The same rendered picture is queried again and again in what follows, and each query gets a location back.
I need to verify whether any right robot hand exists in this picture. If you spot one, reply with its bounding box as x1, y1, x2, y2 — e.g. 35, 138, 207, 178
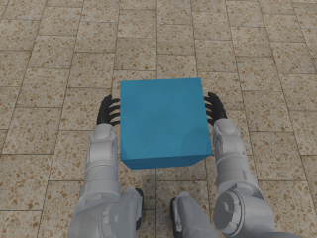
204, 92, 228, 126

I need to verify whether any robot right upper arm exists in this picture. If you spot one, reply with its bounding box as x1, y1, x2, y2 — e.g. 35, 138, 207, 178
212, 190, 302, 238

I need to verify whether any left robot hand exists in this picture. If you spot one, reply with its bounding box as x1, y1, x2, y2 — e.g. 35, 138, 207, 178
96, 94, 120, 127

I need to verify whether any left robot shin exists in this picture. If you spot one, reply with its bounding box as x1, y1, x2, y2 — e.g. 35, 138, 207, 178
124, 187, 140, 221

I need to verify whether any robot left upper arm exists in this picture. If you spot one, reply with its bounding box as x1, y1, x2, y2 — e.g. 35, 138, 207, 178
67, 201, 130, 238

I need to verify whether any robot right forearm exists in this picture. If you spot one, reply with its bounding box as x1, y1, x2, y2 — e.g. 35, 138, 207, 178
212, 118, 275, 227

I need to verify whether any carton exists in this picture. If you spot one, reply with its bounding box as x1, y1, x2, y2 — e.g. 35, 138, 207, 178
120, 77, 213, 170

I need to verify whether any left robot thigh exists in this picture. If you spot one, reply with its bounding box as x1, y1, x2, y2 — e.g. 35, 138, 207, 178
117, 192, 143, 238

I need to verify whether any robot left forearm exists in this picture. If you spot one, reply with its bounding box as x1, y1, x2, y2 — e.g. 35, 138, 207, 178
67, 123, 121, 238

